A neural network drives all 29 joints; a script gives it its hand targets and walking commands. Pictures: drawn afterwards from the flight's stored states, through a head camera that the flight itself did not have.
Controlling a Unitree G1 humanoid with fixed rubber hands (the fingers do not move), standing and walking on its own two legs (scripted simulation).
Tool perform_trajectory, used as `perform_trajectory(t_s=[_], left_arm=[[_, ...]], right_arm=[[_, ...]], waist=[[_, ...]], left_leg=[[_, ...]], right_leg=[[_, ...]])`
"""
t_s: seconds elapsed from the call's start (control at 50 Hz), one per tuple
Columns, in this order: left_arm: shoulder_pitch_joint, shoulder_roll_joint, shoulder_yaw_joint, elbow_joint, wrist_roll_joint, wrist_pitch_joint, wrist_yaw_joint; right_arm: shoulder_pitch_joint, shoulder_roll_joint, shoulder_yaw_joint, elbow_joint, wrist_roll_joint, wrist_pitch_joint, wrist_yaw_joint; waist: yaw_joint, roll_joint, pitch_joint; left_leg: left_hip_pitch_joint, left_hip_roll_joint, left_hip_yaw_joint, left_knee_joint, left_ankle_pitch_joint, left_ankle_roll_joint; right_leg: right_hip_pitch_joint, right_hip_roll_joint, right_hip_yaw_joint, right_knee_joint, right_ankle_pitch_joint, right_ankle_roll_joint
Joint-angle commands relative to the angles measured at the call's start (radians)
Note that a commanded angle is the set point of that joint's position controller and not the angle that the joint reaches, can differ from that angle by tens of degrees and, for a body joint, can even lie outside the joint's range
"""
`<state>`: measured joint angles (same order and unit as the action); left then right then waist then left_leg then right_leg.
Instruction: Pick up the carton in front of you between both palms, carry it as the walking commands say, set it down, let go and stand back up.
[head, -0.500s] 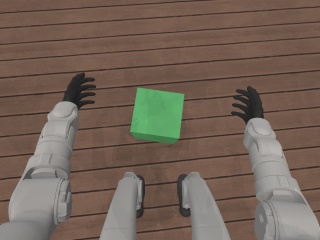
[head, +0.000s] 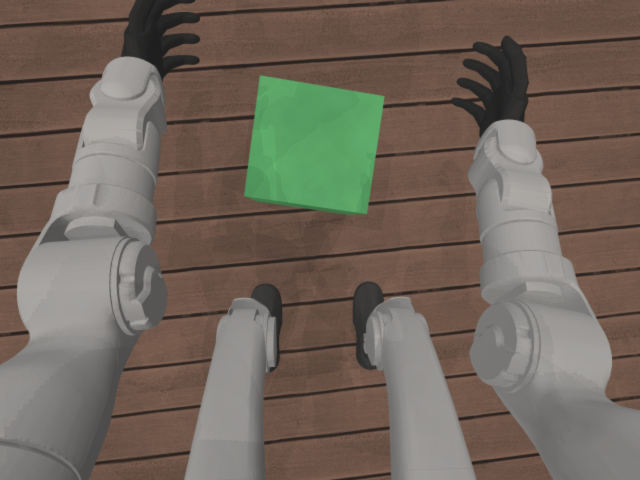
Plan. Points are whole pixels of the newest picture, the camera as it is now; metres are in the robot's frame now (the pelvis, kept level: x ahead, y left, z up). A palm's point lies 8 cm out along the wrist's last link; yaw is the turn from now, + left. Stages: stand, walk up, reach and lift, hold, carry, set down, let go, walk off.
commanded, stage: reach and lift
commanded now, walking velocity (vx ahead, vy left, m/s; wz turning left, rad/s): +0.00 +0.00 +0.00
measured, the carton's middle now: (311, 157) +0.49 +0.01 -0.49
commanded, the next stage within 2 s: none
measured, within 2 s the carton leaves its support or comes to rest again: leaves its support in 1.50 s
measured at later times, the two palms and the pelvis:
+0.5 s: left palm (203, 130) +0.51 +0.19 -0.36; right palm (428, 159) +0.47 -0.18 -0.36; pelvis -0.05 -0.01 -0.20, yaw -1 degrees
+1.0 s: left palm (219, 135) +0.51 +0.18 -0.42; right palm (411, 156) +0.48 -0.17 -0.42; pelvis -0.04 -0.01 -0.25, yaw -1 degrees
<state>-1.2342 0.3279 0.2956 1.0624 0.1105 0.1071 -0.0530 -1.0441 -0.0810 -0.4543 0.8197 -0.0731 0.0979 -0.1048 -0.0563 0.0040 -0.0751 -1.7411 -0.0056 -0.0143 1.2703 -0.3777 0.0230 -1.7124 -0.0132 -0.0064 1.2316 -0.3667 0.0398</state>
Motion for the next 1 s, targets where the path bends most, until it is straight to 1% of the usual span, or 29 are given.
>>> perform_trajectory(t_s=[0.0, 0.06, 0.1, 0.12, 0.18, 0.26, 0.32, 0.38, 0.42, 0.48, 0.56, 0.6, 0.66, 0.7, 0.72, 0.76, 0.8, 0.84, 0.88, 0.92, 0.98], left_arm=[[-0.138, 0.054, 0.003, -0.085, -0.008, -0.041, 0.021], [-0.125, 0.075, -0.018, -0.102, -0.043, -0.06, 0.039], [-0.138, 0.106, -0.043, -0.129, -0.079, -0.07, 0.052], [-0.153, 0.127, -0.063, -0.146, -0.103, -0.073, 0.058], [-0.208, 0.179, -0.128, -0.182, -0.173, -0.076, 0.071], [-0.304, 0.223, -0.194, -0.193, -0.247, -0.059, 0.078], [-0.374, 0.254, -0.22, -0.148, -0.277, -0.039, 0.082], [-0.437, 0.271, -0.238, -0.06, -0.292, -0.03, 0.081], [-0.473, 0.278, -0.25, 0.003, -0.297, -0.031, 0.08], [-0.515, 0.284, -0.267, 0.084, -0.303, -0.041, 0.077], [-0.564, 0.292, -0.292, 0.14, -0.314, -0.063, 0.078], [-0.596, 0.299, -0.311, 0.133, -0.329, -0.075, 0.083], [-0.638, 0.312, -0.345, 0.093, -0.357, -0.09, 0.097], [-0.65, 0.309, -0.365, 0.061, -0.373, -0.095, 0.108], [-0.653, 0.305, -0.367, 0.045, -0.379, -0.096, 0.112], [-0.648, 0.292, -0.366, 0.021, -0.379, -0.095, 0.117], [-0.619, 0.276, -0.36, 0.01, -0.374, -0.093, 0.121], [-0.573, 0.257, -0.354, 0.031, -0.365, -0.089, 0.122], [-0.536, 0.232, -0.346, 0.068, -0.354, -0.085, 0.118], [-0.521, 0.212, -0.34, 0.078, -0.345, -0.086, 0.113], [-0.519, 0.202, -0.33, 0.087, -0.335, -0.09, 0.11]], right_arm=[[-0.092, -0.088, 0.006, -0.058, 0.003, -0.05, 0.001], [-0.099, -0.104, 0.05, -0.059, 0.042, -0.068, -0.007], [-0.113, -0.121, 0.092, -0.075, 0.084, -0.074, -0.018], [-0.124, -0.134, 0.115, -0.083, 0.108, -0.075, -0.026], [-0.167, -0.171, 0.17, -0.109, 0.171, -0.069, -0.051], [-0.25, -0.2, 0.219, -0.132, 0.233, -0.044, -0.079], [-0.322, -0.214, 0.234, -0.107, 0.262, -0.019, -0.096], [-0.404, -0.22, 0.235, -0.041, 0.272, -0.006, -0.101], [-0.452, -0.222, 0.235, 0.015, 0.272, -0.007, -0.098], [-0.503, -0.23, 0.235, 0.097, 0.266, -0.019, -0.091], [-0.556, -0.255, 0.238, 0.175, 0.265, -0.047, -0.08], [-0.585, -0.27, 0.247, 0.186, 0.275, -0.062, -0.078], [-0.621, -0.296, 0.271, 0.174, 0.308, -0.081, -0.082], [-0.624, -0.286, 0.309, 0.177, 0.355, -0.088, -0.081], [-0.626, -0.287, 0.324, 0.188, 0.37, -0.088, -0.079], [-0.622, -0.281, 0.334, 0.183, 0.379, -0.088, -0.077], [-0.594, -0.276, 0.336, 0.175, 0.377, -0.091, -0.077], [-0.553, -0.268, 0.329, 0.185, 0.366, -0.093, -0.081], [-0.525, -0.265, 0.31, 0.214, 0.345, -0.095, -0.079], [-0.512, -0.264, 0.29, 0.218, 0.322, -0.098, -0.077], [-0.518, -0.26, 0.275, 0.22, 0.301, -0.102, -0.076]], waist=[[0.0, 0.108, -0.902], [0.017, 0.089, -0.935], [0.025, 0.08, -0.998], [0.023, 0.08, -1.041], [0.013, 0.078, -1.131], [0.008, 0.1, -1.156], [0.009, 0.106, -1.103], [0.012, 0.093, -0.983], [0.012, 0.082, -0.905], [0.012, 0.07, -0.811], [0.008, 0.069, -0.739], [0.005, 0.073, -0.757], [0.003, 0.086, -0.852], [0.023, 0.095, -0.914], [0.037, 0.096, -0.917], [0.04, 0.093, -0.907], [0.043, 0.098, -0.929], [0.034, 0.096, -0.915], [0.023, 0.092, -0.831], [0.011, 0.089, -0.782], [0.008, 0.081, -0.74]], left_leg=[[0.619, -0.042, -0.052, 0.082, 0.569, -0.042], [0.533, -0.042, -0.055, 0.18, 0.577, -0.041], [0.494, -0.043, -0.046, 0.249, 0.577, -0.04], [0.472, -0.044, -0.038, 0.283, 0.563, -0.042], [0.42, -0.043, -0.014, 0.374, 0.491, -0.044], [0.366, -0.034, 0.013, 0.463, 0.347, -0.043], [0.295, -0.024, 0.023, 0.506, 0.208, -0.038], [0.197, -0.009, 0.019, 0.54, 0.072, -0.03], [0.141, 0.002, 0.012, 0.563, 0.01, -0.027], [0.079, 0.015, 0.0, 0.6, -0.037, -0.027], [0.045, 0.024, -0.018, 0.656, -0.024, -0.029], [0.066, 0.026, -0.024, 0.687, 0.01, -0.031], [0.146, 0.024, -0.024, 0.733, 0.088, -0.035], [0.202, 0.02, -0.015, 0.752, 0.138, -0.036], [0.198, 0.015, -0.01, 0.757, 0.15, -0.037], [0.225, 0.011, -0.013, 0.765, 0.181, -0.035], [0.263, 0.006, -0.011, 0.776, 0.232, -0.039], [0.264, 0.004, -0.012, 0.778, 0.243, -0.04], [0.204, 0.004, -0.016, 0.771, 0.213, -0.041], [0.155, 0.003, -0.019, 0.765, 0.191, -0.041], [0.098, 0.002, -0.018, 0.756, 0.16, -0.04]], right_leg=[[0.141, 0.095, -0.058, 0.084, 0.34, 0.034], [0.081, 0.097, -0.052, 0.182, 0.353, 0.039], [0.082, 0.098, -0.051, 0.251, 0.374, 0.041], [0.105, 0.097, -0.05, 0.288, 0.384, 0.041], [0.151, 0.096, -0.057, 0.387, 0.38, 0.042], [0.157, 0.089, -0.07, 0.477, 0.284, 0.037], [0.145, 0.079, -0.074, 0.526, 0.176, 0.033], [0.097, 0.065, -0.072, 0.567, 0.059, 0.029], [0.067, 0.058, -0.068, 0.594, 0.005, 0.027], [0.032, 0.052, -0.061, 0.639, -0.029, 0.024], [0.003, 0.049, -0.053, 0.705, -0.005, 0.023], [0.01, 0.048, -0.052, 0.737, 0.032, 0.023], [0.041, 0.051, -0.059, 0.78, 0.099, 0.021], [0.063, 0.056, -0.064, 0.802, 0.139, 0.018], [0.063, 0.056, -0.064, 0.809, 0.142, 0.015], [0.017, 0.062, -0.072, 0.815, 0.151, 0.017], [0.01, 0.068, -0.076, 0.821, 0.178, 0.018], [-0.006, 0.072, -0.08, 0.818, 0.182, 0.021], [-0.049, 0.073, -0.078, 0.811, 0.157, 0.022], [-0.07, 0.074, -0.074, 0.805, 0.146, 0.022], [-0.072, 0.075, -0.068, 0.797, 0.133, 0.023]])
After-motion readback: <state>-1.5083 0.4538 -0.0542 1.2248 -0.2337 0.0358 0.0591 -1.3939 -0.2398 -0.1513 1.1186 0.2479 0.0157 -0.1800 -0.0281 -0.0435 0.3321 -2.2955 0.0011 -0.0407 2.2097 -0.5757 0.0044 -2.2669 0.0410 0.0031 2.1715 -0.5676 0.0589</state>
